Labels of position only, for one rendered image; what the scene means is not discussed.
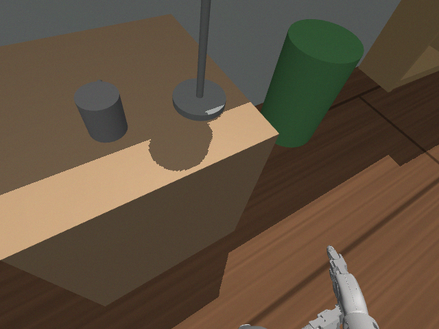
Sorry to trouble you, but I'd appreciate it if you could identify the bookshelf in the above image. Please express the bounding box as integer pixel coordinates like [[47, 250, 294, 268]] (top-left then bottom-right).
[[358, 0, 439, 92]]

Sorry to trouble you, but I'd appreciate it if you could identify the right robot hand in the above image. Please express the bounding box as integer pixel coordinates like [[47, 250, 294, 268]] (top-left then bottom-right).
[[302, 245, 369, 329]]

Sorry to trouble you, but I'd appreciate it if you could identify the right robot arm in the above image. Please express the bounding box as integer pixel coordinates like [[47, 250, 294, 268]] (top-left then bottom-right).
[[342, 313, 379, 329]]

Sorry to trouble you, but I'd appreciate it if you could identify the mug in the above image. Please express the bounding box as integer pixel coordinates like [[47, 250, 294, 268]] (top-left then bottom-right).
[[74, 80, 128, 143]]

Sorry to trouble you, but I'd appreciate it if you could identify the desk lamp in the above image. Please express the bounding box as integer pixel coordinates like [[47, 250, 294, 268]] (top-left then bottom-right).
[[172, 0, 226, 121]]

